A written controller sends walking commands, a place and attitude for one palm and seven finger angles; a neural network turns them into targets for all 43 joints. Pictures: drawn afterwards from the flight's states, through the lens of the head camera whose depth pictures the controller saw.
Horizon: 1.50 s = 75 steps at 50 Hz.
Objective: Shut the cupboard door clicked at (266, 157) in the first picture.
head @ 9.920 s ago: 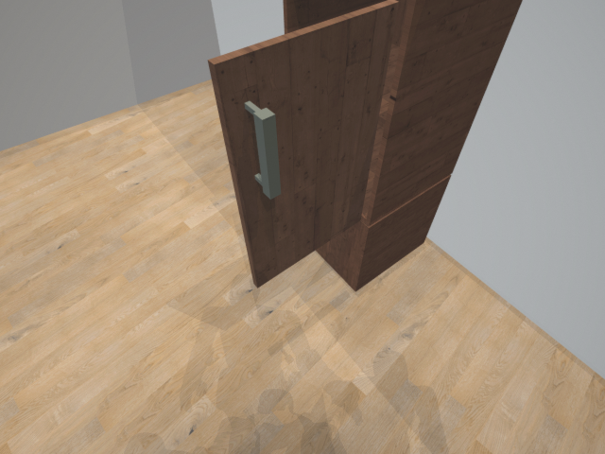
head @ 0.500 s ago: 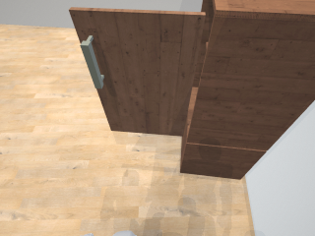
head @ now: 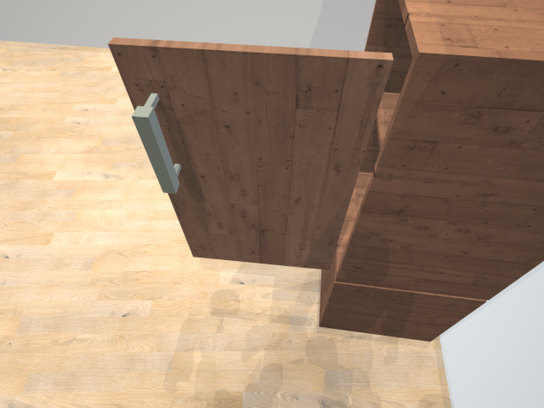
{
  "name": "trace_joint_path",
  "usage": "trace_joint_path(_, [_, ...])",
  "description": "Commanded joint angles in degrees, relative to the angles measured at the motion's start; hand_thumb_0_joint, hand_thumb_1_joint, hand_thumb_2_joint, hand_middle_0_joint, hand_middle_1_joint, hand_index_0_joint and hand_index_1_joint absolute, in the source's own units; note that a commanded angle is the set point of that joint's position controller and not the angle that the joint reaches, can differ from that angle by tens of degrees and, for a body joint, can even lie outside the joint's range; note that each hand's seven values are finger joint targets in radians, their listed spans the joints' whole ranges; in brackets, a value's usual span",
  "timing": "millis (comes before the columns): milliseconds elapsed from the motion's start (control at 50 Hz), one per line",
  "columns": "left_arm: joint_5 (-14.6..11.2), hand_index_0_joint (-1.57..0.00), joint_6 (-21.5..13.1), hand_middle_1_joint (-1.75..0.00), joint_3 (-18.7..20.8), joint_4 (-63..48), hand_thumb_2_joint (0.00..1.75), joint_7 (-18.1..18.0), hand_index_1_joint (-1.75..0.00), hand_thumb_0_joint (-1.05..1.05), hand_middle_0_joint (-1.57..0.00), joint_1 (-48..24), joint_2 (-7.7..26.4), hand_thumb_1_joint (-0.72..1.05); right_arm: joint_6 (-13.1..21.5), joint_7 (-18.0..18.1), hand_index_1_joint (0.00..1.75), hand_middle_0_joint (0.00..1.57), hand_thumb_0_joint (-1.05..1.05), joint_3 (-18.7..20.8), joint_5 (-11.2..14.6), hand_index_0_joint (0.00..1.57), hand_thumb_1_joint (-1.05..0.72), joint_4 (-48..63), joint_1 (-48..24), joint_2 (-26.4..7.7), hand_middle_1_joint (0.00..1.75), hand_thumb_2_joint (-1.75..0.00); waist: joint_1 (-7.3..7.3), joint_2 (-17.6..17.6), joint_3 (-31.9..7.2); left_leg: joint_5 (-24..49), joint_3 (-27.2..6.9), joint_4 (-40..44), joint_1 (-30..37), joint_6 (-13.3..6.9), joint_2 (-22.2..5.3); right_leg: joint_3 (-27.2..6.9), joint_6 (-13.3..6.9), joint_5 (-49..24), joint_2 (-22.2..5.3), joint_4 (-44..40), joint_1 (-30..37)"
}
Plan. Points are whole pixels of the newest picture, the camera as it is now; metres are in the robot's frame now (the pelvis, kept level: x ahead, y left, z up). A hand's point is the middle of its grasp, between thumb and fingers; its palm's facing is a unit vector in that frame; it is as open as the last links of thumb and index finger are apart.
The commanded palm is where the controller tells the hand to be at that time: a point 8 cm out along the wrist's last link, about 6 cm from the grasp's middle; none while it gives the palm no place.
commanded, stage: come to a stop and stand still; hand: left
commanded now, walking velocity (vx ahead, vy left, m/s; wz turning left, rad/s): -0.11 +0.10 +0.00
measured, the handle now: (162, 146) +0.48 +0.22 +0.10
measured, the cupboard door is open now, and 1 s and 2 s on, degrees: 91 91 91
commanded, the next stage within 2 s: look again from close up in 1.82 s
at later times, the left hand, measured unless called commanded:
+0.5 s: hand out of the picture +0.02 +0.24 -0.17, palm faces +0.03 -0.97 -0.24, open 7.4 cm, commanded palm none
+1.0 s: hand out of the picture +0.02 +0.24 -0.16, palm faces -0.04 -0.98 -0.21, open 7.4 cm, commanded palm none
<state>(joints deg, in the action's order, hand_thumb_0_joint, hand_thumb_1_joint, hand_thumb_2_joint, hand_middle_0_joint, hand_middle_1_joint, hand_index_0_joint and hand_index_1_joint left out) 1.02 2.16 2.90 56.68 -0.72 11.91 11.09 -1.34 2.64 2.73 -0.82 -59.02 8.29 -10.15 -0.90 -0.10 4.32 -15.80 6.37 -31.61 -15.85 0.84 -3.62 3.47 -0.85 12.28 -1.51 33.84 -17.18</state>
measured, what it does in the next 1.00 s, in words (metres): steps on the spot: left foot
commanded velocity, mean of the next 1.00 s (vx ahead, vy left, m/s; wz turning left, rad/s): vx -0.01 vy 0.03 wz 0.00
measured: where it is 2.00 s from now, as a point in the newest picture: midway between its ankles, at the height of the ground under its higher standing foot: outside the picture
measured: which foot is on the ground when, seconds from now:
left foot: down 0.00-0.00, up 0.02-0.34, down 0.36-1.00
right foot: down 0.00-1.00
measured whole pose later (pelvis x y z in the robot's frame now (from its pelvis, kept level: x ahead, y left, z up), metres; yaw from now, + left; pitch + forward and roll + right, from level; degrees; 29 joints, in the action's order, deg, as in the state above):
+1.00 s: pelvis +0.00 +0.06 +0.01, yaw -2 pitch -1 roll +1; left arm 0.6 0.7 -1.3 60.9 -1.6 14.9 9.5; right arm 1.1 1.5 -0.9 -0.6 -60.1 16.0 -11.0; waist -0.2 -0.7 3.1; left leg -17.3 7.3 -24.1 -6.7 -4.5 3.4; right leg -0.8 3.0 13.8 -5.2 27.9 -13.6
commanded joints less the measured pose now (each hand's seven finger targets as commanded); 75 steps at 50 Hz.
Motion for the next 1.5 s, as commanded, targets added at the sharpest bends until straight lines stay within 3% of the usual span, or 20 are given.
trace_joint_path(0, [0.6,-0.2,-1.4,-0.3,2.0,-1.9,0.9,-0.6,-0.3,0.0,-0.2,6.8,11.4,0.9,-1.5,-0.4,0.3,0.2,0.0,2.3,0.8,0.2,-0.9,3.2,3.6,-5.3,0.3,-0.9,-1.43,14.5,-7.8,-20.7,-4.0,-24.9,-5.6,0.7,4.2,-19.3,-11.5,-34.8,-22.1,-15.6,5.0])
trace_joint_path(20, [0.5,-0.2,-1.4,-0.3,1.7,-2.8,0.9,-0.8,-0.3,0.0,-0.2,4.4,10.3,0.9,-2.3,-0.8,0.3,0.2,0.0,2.4,0.7,0.2,-0.9,2.8,2.5,-4.7,0.3,-0.9,-0.49,9.0,-4.8,-17.5,-7.3,-32.0,-6.4,0.6,4.2,-17.2,-11.8,-25.9,-19.1,-16.5,0.8])
trace_joint_path(40, [0.4,-0.2,-1.5,-0.3,1.5,-3.2,0.9,-1.2,-0.3,0.0,-0.2,2.2,8.9,0.9,-2.5,-1.0,0.3,0.2,0.0,2.3,0.3,0.2,-0.9,2.9,1.4,-3.9,0.3,-0.9,0.39,8.9,-2.5,-15.6,-8.3,-34.7,-10.0,0.7,3.9,-16.3,-11.1,-26.1,-17.0,-15.8,1.1])
trace_joint_path(80, [0.0,-0.2,-2.1,-0.3,1.2,-3.1,0.9,-1.6,-0.3,0.0,-0.2,1.5,7.4,0.9,-2.3,-1.2,0.3,0.2,0.0,2.0,0.2,0.2,-0.9,2.3,2.2,-4.5,0.3,-0.9,0.77,9.1,-4.0,-11.9,-8.8,-35.1,-12.6,1.6,2.9,-12.8,-9.7,-33.2,-15.4,-13.5,6.6])
trace_joint_path(160, [0.1,-0.2,-2.8,-0.3,1.7,-2.5,0.9,-2.0,-0.3,0.0,-0.2,4.5,8.5,0.9,-1.3,-1.5,0.3,0.2,0.0,1.2,0.5,0.2,-0.9,2.7,1.4,-4.2,0.3,-0.9,-1.62,6.7,-10.5,-12.3,-7.2,-22.5,-11.3,2.9,3.0,-12.0,-10.6,-39.7,-16.3,-11.2,18.6])
trace_joint_path(220, [0.3,-0.2,-2.8,-0.3,2.0,-1.7,0.9,-1.9,-0.3,0.0,-0.2,5.4,10.1,0.9,-0.7,-1.6,0.3,0.2,0.0,0.6,0.6,0.2,-0.9,3.4,0.8,-3.7,0.3,-0.9,-2.44,8.7,-10.2,-12.5,-5.6,-11.3,-8.3,2.9,3.4,-13.1,-10.9,-41.7,-16.7,-10.3,20.0])
trace_joint_path(260, [0.3,-0.2,-2.7,-0.3,1.9,-1.1,0.9,-1.7,-0.3,0.0,-0.2,3.7,10.2,0.9,-0.4,-1.6,0.3,0.2,0.0,0.4,0.7,0.2,-0.9,2.4,3.4,-3.0,0.3,-0.9,-1.11,9.6,-9.7,-7.9,-4.2,-1.9,-2.7,2.6,3.8,-12.0,-9.6,-36.8,-15.4,-9.5,16.5])
trace_joint_path(300, [-0.2,-0.2,-2.5,-0.3,1.6,-1.2,0.9,-1.3,-0.3,0.0,-0.2,1.3,9.7,0.9,0.1,-1.6,0.3,0.2,0.0,0.2,0.5,0.2,-0.9,0.9,7.6,-3.2,0.3,-0.9,1.28,8.8,-8.3,4.4,-3.6,9.3,7.1,1.8,3.8,-9.6,-5.5,-24.6,-12.4,-8.4,8.5])
trace_joint_path(320, [-0.4,-0.2,-3.3,-0.3,0.6,-1.7,0.9,-4.2,-0.3,0.0,-0.2,5.2,9.1,0.9,1.4,-1.5,0.3,0.2,0.0,1.4,0.7,0.2,-0.9,5.6,5.5,-7.7,0.3,-0.9,1.61,-5.6,-14.7,5.6,-2.5,3.9,7.5,1.2,1.0,-11.2,-3.5,-38.3,-11.1,-1.7,13.1])
trace_joint_path(340, [-0.4,-0.2,-2.8,-0.3,0.2,-3.9,0.9,-3.7,-0.3,0.0,-0.2,3.0,9.6,0.9,1.4,-1.5,0.3,0.2,0.0,1.2,0.3,0.2,-0.9,7.3,6.5,-5.9,0.3,-0.9,2.31,-8.6,-14.9,4.2,-5.1,5.2,5.3,-0.7,-0.3,-8.4,-3.3,-22.6,-9.5,0.1,10.9])
trace_joint_path(360, [-0.5,-0.2,-2.3,-0.3,-0.3,-3.6,0.9,-3.2,-0.3,0.0,-0.2,2.0,6.8,0.9,1.7,-1.5,0.3,0.2,0.0,0.6,-0.5,0.2,-0.9,7.8,5.5,-6.3,0.3,-0.9,1.3,-15.7,-13.4,14.0,-6.6,6.3,6.2,-1.9,-3.4,-5.1,-2.6,-13.7,-6.7,0.7,7.6])
trace_joint_path(380, [-0.2,-0.2,-2.4,-0.3,-0.3,-3.6,0.9,-3.0,-0.3,0.0,-0.2,3.0,5.9,0.9,1.4,-1.3,0.3,0.2,0.0,0.4,-0.6,0.2,-0.9,8.2,5.5,-6.8,0.3,-0.9,0.61,-11.4,-10.2,17.1,-7.5,4.3,3.3,-3.1,-5.6,-3.3,-2.0,-7.5,-5.0,-1.4,5.9])
trace_joint_path(420, [0.4,-0.2,-1.6,-0.3,-1.1,-3.3,0.9,-2.3,-0.3,0.0,-0.2,1.8,5.3,0.9,1.6,-1.2,0.3,0.2,0.0,-0.1,-0.4,0.2,-0.9,9.3,5.7,-6.9,0.3,-0.9,0.79,-10.7,-2.7,22.1,-11.7,8.4,0.2,-4.0,-5.9,-0.9,-0.9,2.4,-2.2,-0.4,2.9])
trace_joint_path(460, [0.4,-0.2,-1.1,-0.3,-1.5,-2.9,0.9,-1.7,-0.3,0.0,-0.2,3.0,4.3,0.9,1.9,-1.1,0.3,0.2,0.0,-0.6,-0.4,0.2,-0.9,9.9,5.6,-7.6,0.3,-0.9,0.04,-6.3,2.5,15.2,-12.9,12.0,-3.7,-4.9,-6.4,-0.9,-0.5,6.4,-1.0,-0.8,2.0])
trace_joint_path(540, [0.4,-0.2,-1.3,-0.3,-1.8,-2.5,0.9,-1.1,-0.3,0.0,-0.2,4.9,4.2,0.9,2.3,-1.5,0.3,0.2,0.0,-0.5,-0.5,0.2,-0.9,10.3,6.4,-7.9,0.3,-0.9,0.3,0.8,3.0,-6.8,-13.5,16.5,-5.0,-4.4,-4.1,-3.5,-0.9,3.2,-2.0,-3.9,2.4])
trace_joint_path(620, [0.4,-0.2,-1.6,-0.3,-1.9,-2.4,0.9,-0.9,-0.3,0.0,-0.2,5.6,4.7,0.9,2.8,-1.5,0.3,0.2,0.0,-0.9,-0.5,0.2,-0.9,9.3,7.0,-8.7,0.3,-0.9,0.19,0.2,0.8,-6.5,-13.5,18.0,-2.0,-4.2,-4.0,-4.2,-0.9,1.6,-2.4,-4.3,2.3])
trace_joint_path(760, [-0.1,-0.2,-2.4,-0.3,-2.2,-0.8,0.9,-1.0,-0.3,0.0,-0.2,6.0,5.3,0.9,3.6,-1.1,0.3,0.2,0.0,-1.7,-0.2,0.2,-0.9,6.0,8.7,-8.2,0.3,-0.9,0.53,-0.8,-3.6,11.0,-10.4,14.8,5.5,-3.6,-3.0,-5.5,-1.1,-3.3,-3.5,-6.3,3.6])
trace_joint_path(920, [-0.4,-0.2,-2.5,-0.3,-2.6,1.7,0.9,-1.3,-0.3,0.0,-0.2,5.7,5.2,0.9,3.8,-0.8,0.3,0.2,0.0,-2.3,0.0,0.2,-0.9,1.8,9.8,-7.7,0.3,-0.9,0.77,-0.8,-2.9,18.8,-8.2,13.0,7.6,-3.2,-2.5,-5.6,-0.7,-8.0,-4.3,-6.7,5.6])
trace_joint_path(1300, [-0.5,-0.2,-3.3,-0.3,-2.5,3.7,0.9,-1.6,-0.3,0.0,-0.2,4.9,4.8,0.9,3.6,-0.6,0.3,0.2,0.0,-2.3,0.0,0.2,-0.9,-2.8,10.1,-5.5,0.3,-0.9,0.85,1.2,-3.9,18.7,-6.3,11.5,9.5,-2.9,-2.4,-6.3,-1.2,-18.2,-5.5,-8.0,8.5])
trace_joint_path(1480, [-0.5,-0.2,-3.4,-0.3,-2.6,4.4,0.9,-1.6,-0.3,0.0,-0.2,5.1,4.6,0.9,3.3,-0.5,0.3,0.2,0.0,-2.4,0.1,0.2,-0.9,-3.7,9.6,-5.0,0.3,-0.9,0.83,0.8,-2.5,15.9,-5.9,12.1,9.3,-2.5,-2.7,-6.6,-1.4,-17.3,-5.4,-9.7,8.4])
